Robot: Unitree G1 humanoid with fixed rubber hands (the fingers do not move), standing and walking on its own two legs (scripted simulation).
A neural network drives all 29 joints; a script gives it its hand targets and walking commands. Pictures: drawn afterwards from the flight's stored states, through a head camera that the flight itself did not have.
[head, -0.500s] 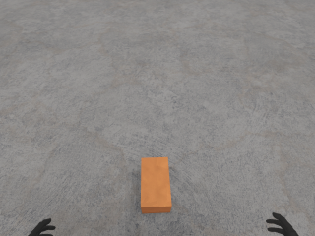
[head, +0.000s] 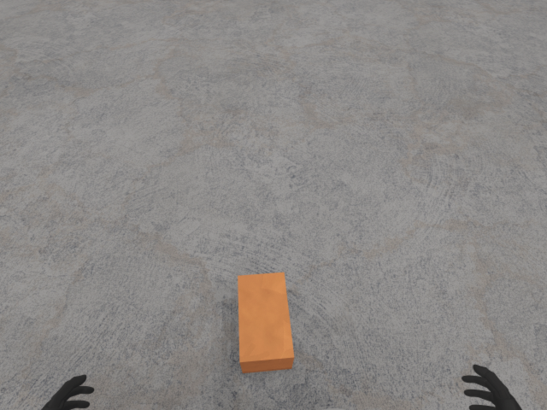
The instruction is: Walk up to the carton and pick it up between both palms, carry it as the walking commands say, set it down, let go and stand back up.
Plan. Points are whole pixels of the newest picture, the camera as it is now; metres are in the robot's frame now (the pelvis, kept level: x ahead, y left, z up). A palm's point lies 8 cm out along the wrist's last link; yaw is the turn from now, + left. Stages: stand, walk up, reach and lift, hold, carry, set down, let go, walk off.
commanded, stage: walk up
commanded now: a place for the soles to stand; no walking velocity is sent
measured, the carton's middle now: (264, 321) +0.47 +0.04 -0.69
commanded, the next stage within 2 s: stand in 0.88 s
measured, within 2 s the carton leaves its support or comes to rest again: neither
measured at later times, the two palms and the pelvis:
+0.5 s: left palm out of the picture +0.11 +0.32 -0.09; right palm out of the picture +0.12 -0.33 -0.10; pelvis +0.01 +0.00 +0.00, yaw -3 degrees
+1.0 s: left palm out of the picture +0.13 +0.32 -0.09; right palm out of the picture +0.09 -0.31 -0.09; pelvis +0.01 +0.01 +0.01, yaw -2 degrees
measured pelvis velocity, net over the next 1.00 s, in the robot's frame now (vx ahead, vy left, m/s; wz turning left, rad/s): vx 0.01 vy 0.01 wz -0.04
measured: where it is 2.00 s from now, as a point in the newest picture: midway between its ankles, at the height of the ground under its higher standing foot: outside the picture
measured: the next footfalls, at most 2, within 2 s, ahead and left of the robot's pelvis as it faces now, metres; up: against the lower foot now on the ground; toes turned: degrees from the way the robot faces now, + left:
none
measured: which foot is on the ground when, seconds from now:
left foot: down 0.00-1.00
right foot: down 0.00-1.00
